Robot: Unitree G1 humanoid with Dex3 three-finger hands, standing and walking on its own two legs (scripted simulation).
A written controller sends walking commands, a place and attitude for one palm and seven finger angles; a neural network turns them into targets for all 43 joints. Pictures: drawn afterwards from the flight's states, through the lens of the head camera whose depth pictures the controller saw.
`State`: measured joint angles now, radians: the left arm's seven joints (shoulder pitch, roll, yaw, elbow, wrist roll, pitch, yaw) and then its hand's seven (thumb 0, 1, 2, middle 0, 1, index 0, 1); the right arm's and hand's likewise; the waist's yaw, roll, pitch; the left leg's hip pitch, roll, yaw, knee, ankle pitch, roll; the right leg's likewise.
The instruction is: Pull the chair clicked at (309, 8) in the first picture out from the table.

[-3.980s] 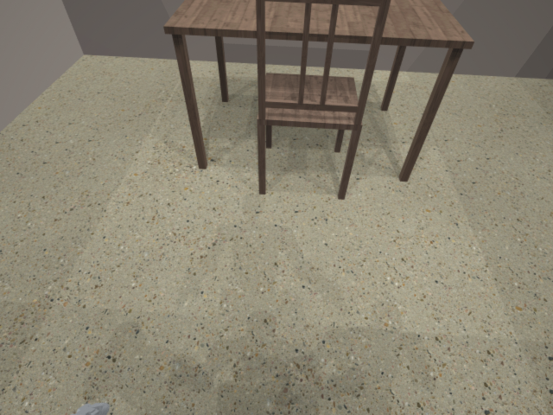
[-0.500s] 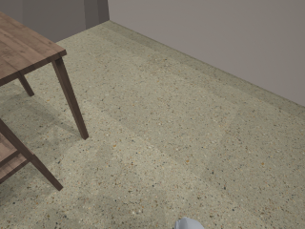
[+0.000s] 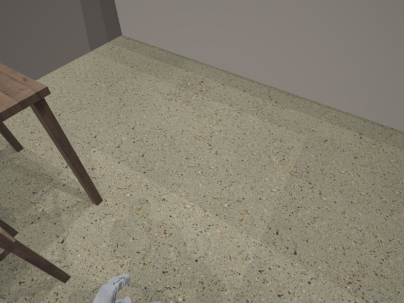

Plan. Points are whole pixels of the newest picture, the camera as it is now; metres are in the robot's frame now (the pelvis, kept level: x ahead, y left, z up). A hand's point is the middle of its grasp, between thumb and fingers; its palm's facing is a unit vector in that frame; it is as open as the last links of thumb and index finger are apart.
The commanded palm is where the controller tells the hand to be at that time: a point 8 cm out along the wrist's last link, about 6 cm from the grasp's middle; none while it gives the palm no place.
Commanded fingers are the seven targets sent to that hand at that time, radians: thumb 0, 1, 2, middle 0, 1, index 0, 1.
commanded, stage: turn to face it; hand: left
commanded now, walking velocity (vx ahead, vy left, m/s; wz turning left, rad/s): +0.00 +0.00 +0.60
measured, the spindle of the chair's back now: out of the picture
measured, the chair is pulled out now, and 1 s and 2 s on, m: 0.00 0.00 0.00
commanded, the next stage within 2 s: take the last steps up to it in 1.60 s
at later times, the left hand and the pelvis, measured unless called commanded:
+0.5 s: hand out of the picture +0.02 +0.26 -0.16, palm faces +0.30 -0.92 -0.26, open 7.3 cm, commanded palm none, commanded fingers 0.00 0.90 0.90 -0.20 -0.30 -0.20 -0.30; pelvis -0.01 +0.02 +0.01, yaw +16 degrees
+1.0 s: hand out of the picture -0.11 +0.16 -0.15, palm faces +0.58 -0.77 -0.25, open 7.3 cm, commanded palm none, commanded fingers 0.00 0.90 0.90 -0.20 -0.30 -0.20 -0.30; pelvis -0.04 -0.03 +0.01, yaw +36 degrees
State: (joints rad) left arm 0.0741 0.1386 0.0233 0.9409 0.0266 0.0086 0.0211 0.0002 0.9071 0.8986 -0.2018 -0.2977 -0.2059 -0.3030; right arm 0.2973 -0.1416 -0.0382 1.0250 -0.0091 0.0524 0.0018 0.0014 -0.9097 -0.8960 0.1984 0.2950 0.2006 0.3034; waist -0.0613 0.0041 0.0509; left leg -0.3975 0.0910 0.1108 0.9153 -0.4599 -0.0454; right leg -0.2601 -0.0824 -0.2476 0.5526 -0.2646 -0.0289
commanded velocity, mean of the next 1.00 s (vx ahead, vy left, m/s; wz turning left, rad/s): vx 0.00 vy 0.00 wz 0.60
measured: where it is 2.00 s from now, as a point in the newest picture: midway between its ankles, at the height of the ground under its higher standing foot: outside the picture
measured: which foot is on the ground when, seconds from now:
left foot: up 0.00-0.06, down 0.08-0.66, up 0.68-1.00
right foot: down 0.00-0.10, up 0.12-0.64, down 0.66-1.00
